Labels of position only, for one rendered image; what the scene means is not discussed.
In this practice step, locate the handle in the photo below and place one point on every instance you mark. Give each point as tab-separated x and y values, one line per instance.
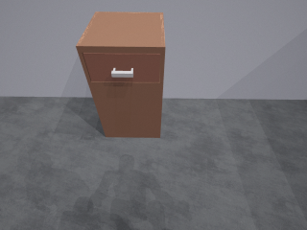
122	74

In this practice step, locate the drawer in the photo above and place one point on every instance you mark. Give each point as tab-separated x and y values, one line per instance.
146	66

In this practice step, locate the cabinet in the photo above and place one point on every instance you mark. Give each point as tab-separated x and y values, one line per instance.
127	109

